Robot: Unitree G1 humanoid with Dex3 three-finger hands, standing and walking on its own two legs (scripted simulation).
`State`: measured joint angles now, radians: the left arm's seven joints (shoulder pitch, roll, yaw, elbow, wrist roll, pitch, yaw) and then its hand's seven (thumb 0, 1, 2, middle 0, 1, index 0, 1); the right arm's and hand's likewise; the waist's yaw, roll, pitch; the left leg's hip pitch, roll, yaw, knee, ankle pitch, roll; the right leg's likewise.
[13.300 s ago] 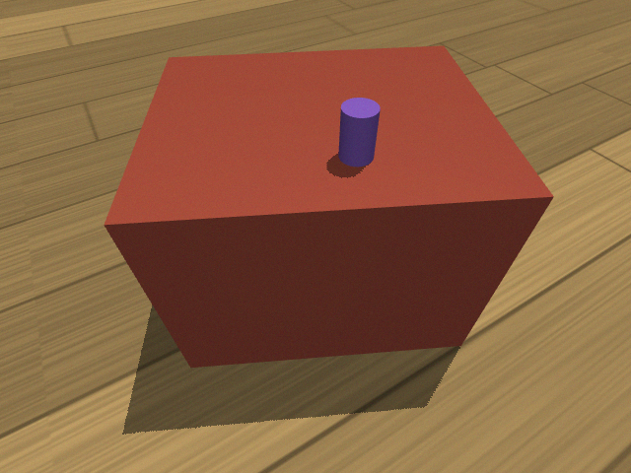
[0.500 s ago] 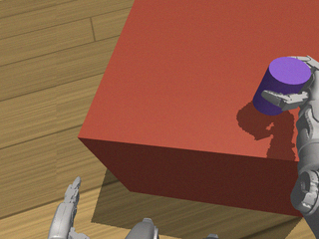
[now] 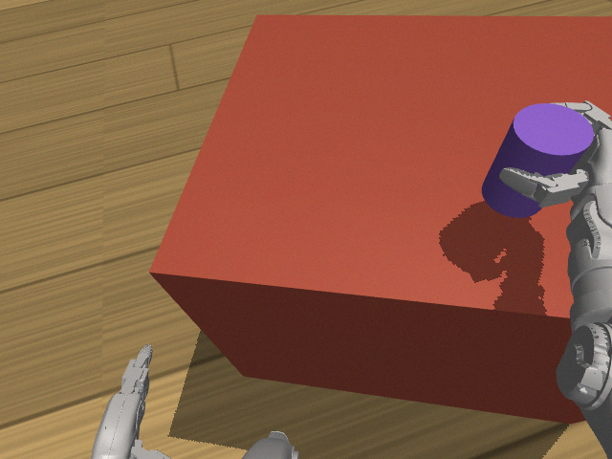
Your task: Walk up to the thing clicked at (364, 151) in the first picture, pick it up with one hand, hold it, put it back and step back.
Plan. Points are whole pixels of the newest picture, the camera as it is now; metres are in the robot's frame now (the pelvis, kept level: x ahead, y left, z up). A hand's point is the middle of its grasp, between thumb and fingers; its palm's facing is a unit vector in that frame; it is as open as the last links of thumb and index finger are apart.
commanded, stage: lift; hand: right
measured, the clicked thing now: (530, 164) +0.49 -0.21 +0.09
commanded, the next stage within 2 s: hold in 1.56 s
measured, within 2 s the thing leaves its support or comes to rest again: neither
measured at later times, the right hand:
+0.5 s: hand (548, 143) +0.48 -0.20 +0.14, palm faces +0.19 +0.98 +0.00, open 11.3 cm
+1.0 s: hand (577, 146) +0.40 -0.19 +0.21, palm faces +0.18 +0.98 -0.01, open 11.3 cm
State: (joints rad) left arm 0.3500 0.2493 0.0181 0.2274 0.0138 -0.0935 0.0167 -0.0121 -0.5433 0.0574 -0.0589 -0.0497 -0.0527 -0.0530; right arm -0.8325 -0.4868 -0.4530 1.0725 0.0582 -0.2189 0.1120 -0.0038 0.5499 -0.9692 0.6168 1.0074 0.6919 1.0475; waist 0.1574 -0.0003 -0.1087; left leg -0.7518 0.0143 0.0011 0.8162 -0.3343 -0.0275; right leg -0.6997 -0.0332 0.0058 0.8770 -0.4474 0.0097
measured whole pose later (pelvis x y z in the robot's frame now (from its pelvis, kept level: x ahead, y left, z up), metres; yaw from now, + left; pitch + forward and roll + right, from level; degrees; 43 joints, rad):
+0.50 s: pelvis +0.01 +0.00 +0.01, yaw +0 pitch +12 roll +1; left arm 0.36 0.24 0.04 0.29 -0.01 -0.10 0.04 -0.01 -0.53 0.05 -0.05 -0.05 -0.05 -0.05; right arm -0.74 -0.39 -0.39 0.90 0.10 -0.14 0.07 -0.01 0.60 -1.02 0.63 1.02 0.70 1.06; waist 0.10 -0.02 -0.10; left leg -0.62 0.02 0.00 0.73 -0.31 -0.02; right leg -0.55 -0.03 0.00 0.77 -0.41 0.01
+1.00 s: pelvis +0.01 +0.00 +0.03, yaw -1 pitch +3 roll +0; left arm 0.34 0.23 0.07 0.40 -0.03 -0.08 0.06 -0.01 -0.53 0.05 -0.04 -0.05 -0.04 -0.05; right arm -0.47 -0.26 -0.27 0.33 0.17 0.19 0.01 -0.01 0.60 -1.03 0.63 1.02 0.71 1.06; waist 0.01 -0.05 -0.08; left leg -0.39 0.03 0.00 0.62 -0.29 -0.03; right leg -0.31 -0.01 0.00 0.62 -0.36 0.01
